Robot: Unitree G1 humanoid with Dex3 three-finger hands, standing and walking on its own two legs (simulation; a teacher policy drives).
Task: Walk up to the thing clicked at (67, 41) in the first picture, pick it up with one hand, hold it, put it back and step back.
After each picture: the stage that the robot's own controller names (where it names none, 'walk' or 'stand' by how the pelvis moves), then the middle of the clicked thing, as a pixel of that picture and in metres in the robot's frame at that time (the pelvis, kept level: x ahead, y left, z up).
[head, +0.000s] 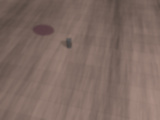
stand; (69, 43) +1.41 +0.22 -0.72
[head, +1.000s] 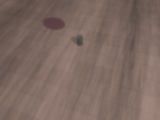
walk; (79, 40) +1.30 +0.17 -0.70
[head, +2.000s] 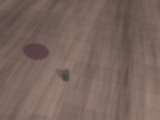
walk; (66, 75) +0.90 +0.17 -0.70
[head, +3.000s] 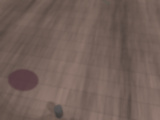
walk; (58, 111) +0.55 +0.21 -0.71
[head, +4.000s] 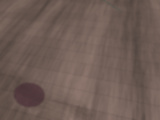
stand; out of the picture +0.40 +0.21 -0.71
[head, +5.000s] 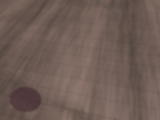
walk; out of the picture +0.38 +0.21 -0.72
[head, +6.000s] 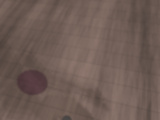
stand; out of the picture +0.37 +0.22 -0.70
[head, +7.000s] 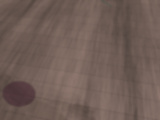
stand; out of the picture +0.39 +0.23 -0.69
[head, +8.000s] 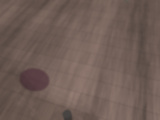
stand; (67, 116) +0.48 +0.19 -0.70
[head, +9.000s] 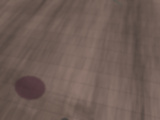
stand; out of the picture +0.44 +0.20 -0.71
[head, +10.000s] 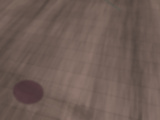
stand; out of the picture +0.42 +0.21 -0.73
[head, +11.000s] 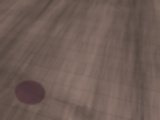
stand; out of the picture +0.42 +0.20 -0.73
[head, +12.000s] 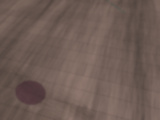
stand; out of the picture +0.42 +0.20 -0.73
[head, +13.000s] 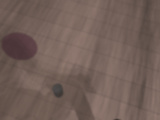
go down; (58, 90) +0.47 +0.18 -0.57
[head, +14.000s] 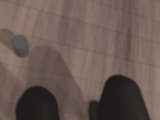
go down; (21, 47) +0.52 +0.22 -0.30
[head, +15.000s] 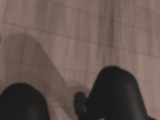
close in; out of the picture +0.52 +0.24 -0.27
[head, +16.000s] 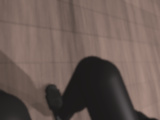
close in; out of the picture +0.50 +0.28 -0.25
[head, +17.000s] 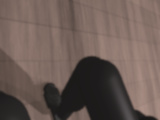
lift; out of the picture +0.49 +0.27 -0.25
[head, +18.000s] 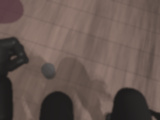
lift; (49, 71) +0.46 +0.19 -0.37
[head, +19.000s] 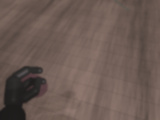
lift; out of the picture +0.38 +0.17 -0.67
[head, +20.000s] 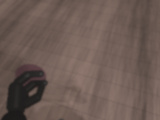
hold; out of the picture +0.39 +0.19 -0.67
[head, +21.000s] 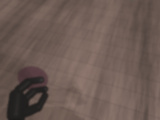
hold; out of the picture +0.38 +0.18 -0.67
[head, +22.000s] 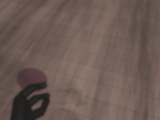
hold; out of the picture +0.38 +0.19 -0.67
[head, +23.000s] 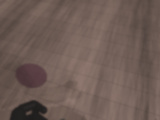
crouch; out of the picture +0.39 +0.17 -0.65
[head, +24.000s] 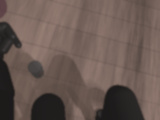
crouch; (36, 69) +0.46 +0.19 -0.38
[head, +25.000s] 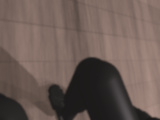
lower; out of the picture +0.44 +0.27 -0.25
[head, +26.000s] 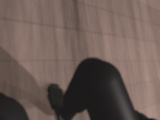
lower; out of the picture +0.44 +0.27 -0.25
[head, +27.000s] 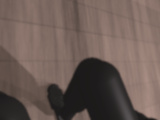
lower; out of the picture +0.44 +0.27 -0.26
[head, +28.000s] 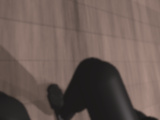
lower; out of the picture +0.44 +0.27 -0.26
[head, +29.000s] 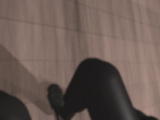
loosen; out of the picture +0.44 +0.27 -0.26
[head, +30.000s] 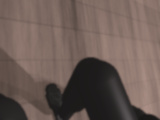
withdraw; out of the picture +0.44 +0.27 -0.26
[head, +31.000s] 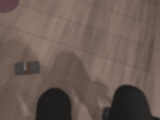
walk; (27, 68) +0.45 +0.29 -0.39
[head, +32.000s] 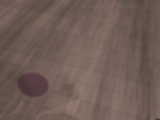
stand; out of the picture +0.35 +0.26 -0.68
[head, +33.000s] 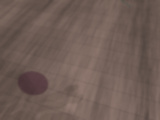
stand; out of the picture +0.35 +0.28 -0.69
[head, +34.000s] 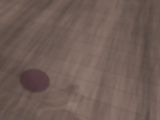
stand; out of the picture +0.34 +0.27 -0.69
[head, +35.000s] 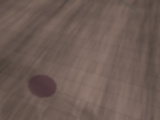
stand; out of the picture +0.34 +0.27 -0.75
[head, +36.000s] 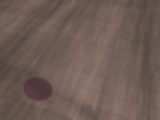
stand; out of the picture +0.30 +0.29 -0.75
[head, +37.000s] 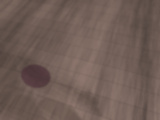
walk; out of the picture +0.31 +0.29 -0.74
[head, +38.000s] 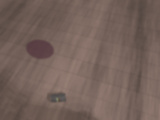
walk; (58, 97) +0.57 +0.24 -0.72
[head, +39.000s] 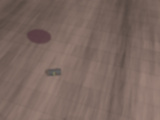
stand; (54, 72) +0.90 +0.31 -0.73
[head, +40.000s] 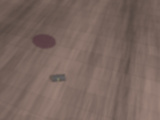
stand; (59, 77) +0.88 +0.28 -0.74
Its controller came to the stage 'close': yes
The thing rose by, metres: 0.03
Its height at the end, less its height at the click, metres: -0.02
